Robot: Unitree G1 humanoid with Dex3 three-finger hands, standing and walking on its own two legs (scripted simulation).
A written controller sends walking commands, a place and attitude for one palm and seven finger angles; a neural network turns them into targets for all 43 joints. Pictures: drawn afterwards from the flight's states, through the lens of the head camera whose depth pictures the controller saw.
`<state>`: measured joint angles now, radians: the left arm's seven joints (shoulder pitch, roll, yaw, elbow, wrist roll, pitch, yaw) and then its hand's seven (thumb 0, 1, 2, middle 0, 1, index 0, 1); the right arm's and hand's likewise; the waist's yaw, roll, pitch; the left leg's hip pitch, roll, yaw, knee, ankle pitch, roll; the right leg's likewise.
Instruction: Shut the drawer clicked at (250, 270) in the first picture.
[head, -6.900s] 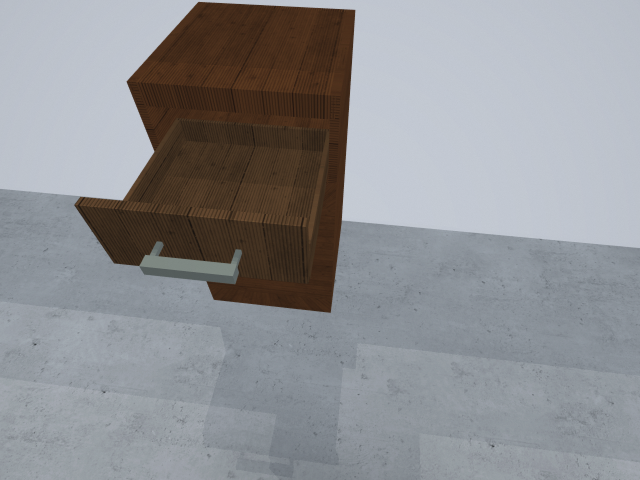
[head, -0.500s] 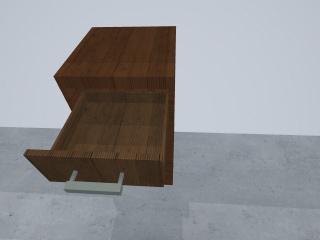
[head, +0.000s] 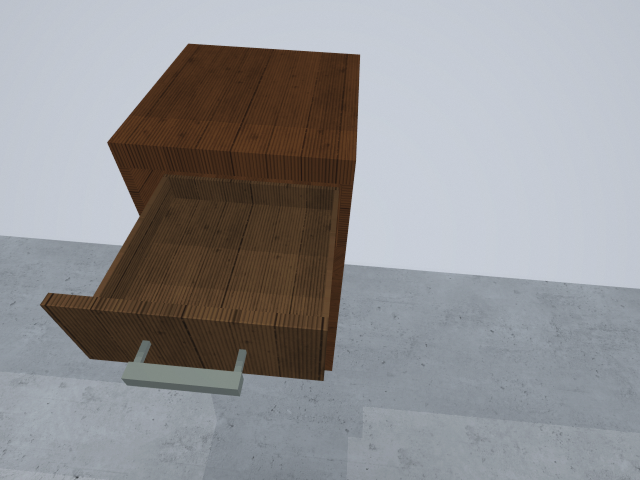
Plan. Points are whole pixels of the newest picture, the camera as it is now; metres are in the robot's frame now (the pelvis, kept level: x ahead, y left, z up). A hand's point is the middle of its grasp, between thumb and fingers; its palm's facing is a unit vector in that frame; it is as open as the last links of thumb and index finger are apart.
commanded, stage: look again from close up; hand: left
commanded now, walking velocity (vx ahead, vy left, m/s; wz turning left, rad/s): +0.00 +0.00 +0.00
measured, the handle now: (188, 364) +0.28 +0.21 -0.06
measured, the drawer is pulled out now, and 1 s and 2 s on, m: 0.30 0.29 0.29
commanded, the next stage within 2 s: raise the hand and make a fist in 0.44 s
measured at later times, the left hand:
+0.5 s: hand out of the picture -0.01 +0.19 -0.17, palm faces +0.01 -0.98 -0.18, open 7.3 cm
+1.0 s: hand out of the picture +0.11 +0.16 -0.04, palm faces -0.01 -1.00 -0.01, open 5.8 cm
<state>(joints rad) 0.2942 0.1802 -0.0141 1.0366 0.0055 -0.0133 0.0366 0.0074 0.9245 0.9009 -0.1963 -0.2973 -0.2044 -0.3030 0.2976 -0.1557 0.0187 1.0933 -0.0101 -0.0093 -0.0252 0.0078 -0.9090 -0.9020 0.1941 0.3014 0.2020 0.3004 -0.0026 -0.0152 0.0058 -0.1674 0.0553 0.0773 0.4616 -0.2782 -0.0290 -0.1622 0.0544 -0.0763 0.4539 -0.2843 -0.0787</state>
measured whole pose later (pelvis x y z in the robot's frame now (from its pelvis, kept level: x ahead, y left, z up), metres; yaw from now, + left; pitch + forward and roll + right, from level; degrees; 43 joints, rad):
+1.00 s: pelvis -0.06 +0.02 -0.09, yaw +3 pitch +11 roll +0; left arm 0.53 0.15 -0.03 -0.03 -0.16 -0.57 -0.21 0.02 0.91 0.90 -0.49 -0.61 -0.48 -0.61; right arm 0.10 -0.26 -0.05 0.49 0.03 -0.26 0.00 0.01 -0.91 -0.90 0.19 0.30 0.20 0.30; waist 0.04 -0.02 -0.14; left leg -0.85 0.02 0.03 1.15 -0.50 0.01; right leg -0.82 -0.02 -0.12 1.15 -0.53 -0.07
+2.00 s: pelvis -0.03 +0.03 -0.06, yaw +3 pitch +8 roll -1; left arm 0.75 0.18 -0.05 -0.41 -0.18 -0.30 -0.18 0.02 0.90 0.90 -1.38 -1.58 -1.39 -1.58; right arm 0.23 -0.20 0.03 0.43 0.05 -0.17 -0.02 0.02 -0.90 -0.90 0.20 0.30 0.21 0.30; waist 0.02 0.05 -0.13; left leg -0.66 0.02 0.02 0.99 -0.47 0.02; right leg -0.62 -0.01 -0.13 0.96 -0.49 -0.04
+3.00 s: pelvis -0.03 +0.02 -0.07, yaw +3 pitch +12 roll -1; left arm 0.60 0.17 -0.03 -0.23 -0.17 -0.37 -0.17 0.02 0.91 0.90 -1.39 -1.60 -1.40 -1.60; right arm 0.24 -0.22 0.00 0.47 0.03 -0.18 -0.02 0.02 -0.90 -0.90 0.20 0.30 0.21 0.30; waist -0.01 0.03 -0.13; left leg -0.76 0.03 0.02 1.05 -0.49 0.01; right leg -0.72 -0.01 -0.12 1.03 -0.51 -0.05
